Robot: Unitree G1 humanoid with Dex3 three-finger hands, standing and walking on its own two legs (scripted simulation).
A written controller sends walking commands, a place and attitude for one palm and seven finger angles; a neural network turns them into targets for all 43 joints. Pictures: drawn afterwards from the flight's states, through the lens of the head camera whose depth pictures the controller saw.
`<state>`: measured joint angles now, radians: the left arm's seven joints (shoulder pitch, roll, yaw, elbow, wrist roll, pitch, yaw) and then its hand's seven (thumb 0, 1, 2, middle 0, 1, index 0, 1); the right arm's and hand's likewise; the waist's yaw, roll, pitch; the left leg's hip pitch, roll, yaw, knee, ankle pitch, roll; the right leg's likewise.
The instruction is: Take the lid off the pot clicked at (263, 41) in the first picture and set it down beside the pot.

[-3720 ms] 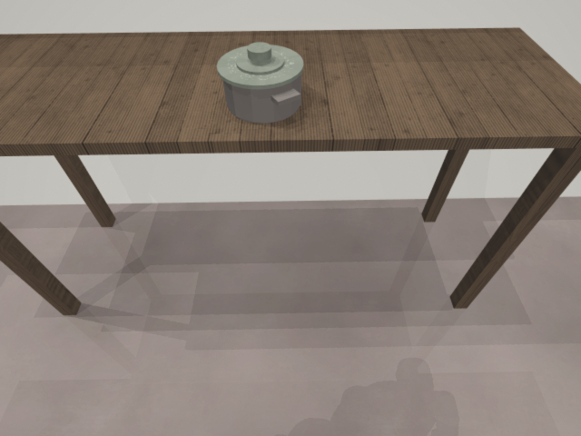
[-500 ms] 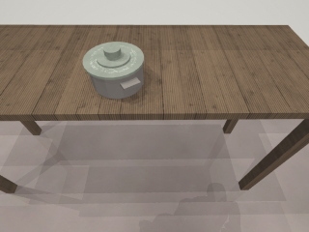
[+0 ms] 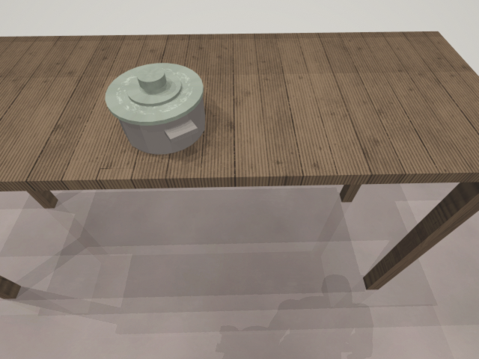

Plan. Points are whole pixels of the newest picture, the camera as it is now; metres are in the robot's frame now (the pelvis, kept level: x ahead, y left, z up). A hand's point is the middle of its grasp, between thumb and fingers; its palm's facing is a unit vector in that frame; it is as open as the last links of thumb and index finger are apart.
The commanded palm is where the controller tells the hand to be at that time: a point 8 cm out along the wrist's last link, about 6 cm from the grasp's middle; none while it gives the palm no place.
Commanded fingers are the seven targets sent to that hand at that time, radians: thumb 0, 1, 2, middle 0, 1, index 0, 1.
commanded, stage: look again from close up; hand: left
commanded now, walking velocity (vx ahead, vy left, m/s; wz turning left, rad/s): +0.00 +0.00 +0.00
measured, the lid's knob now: (151, 78) +0.54 +0.19 +0.17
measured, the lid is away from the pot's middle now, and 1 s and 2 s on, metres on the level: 0.00 0.00 0.00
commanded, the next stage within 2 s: shuffle to correct the standing spot in 0.18 s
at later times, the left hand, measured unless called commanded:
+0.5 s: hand out of the picture +0.06 +0.20 -0.17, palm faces +0.02 -0.97 -0.23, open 7.4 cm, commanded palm none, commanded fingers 0.00 0.90 0.90 -0.20 -0.30 -0.20 -0.30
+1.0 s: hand (131, 357) +0.14 +0.22 -0.17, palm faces +0.06 -0.97 -0.25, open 7.3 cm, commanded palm none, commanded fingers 0.00 0.90 0.90 -0.20 -0.30 -0.20 -0.30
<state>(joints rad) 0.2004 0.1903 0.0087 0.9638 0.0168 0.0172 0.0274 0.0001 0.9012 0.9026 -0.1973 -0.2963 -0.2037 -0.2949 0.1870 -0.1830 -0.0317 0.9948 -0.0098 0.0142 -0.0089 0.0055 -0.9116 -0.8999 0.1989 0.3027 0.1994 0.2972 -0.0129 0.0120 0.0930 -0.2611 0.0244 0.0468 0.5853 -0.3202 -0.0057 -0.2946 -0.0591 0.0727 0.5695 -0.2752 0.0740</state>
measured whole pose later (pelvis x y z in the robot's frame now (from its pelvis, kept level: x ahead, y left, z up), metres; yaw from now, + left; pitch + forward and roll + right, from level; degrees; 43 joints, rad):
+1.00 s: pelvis +0.11 +0.03 +0.00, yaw +2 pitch +1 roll +1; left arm 0.22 0.17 0.05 0.97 0.02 0.02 0.03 0.00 0.91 0.90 -0.20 -0.30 -0.21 -0.30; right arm 0.18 -0.18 -0.05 0.97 0.00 0.00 -0.02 0.00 -0.91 -0.90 0.20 0.30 0.20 0.30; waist -0.01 0.01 0.14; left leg -0.35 0.05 0.06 0.60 -0.17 -0.03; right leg -0.23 -0.07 -0.07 0.64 -0.41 0.02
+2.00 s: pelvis +0.07 +0.02 +0.01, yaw +3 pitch -1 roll -1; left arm 0.32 0.19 0.00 0.97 0.01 0.01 0.03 0.00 0.90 0.90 -0.20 -0.30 -0.20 -0.29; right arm 0.26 -0.16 -0.02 0.99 -0.01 0.02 -0.01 0.01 -0.93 -0.90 0.20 0.30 0.20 0.30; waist 0.00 0.00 0.08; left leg -0.30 -0.02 0.05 0.51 -0.21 0.06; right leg -0.21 0.02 0.01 0.49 -0.27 0.00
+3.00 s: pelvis +0.10 +0.04 +0.01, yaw +2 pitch +0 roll +0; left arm 0.28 0.16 0.00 1.05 0.01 0.00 0.04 0.00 0.90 0.90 -0.20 -0.30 -0.20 -0.29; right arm 0.25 -0.16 -0.02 1.06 -0.01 -0.01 -0.02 0.01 -0.93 -0.90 0.20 0.30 0.20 0.30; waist -0.01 0.00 0.08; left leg -0.22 -0.05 0.07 0.44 -0.21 0.07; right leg -0.15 -0.01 0.03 0.44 -0.29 0.02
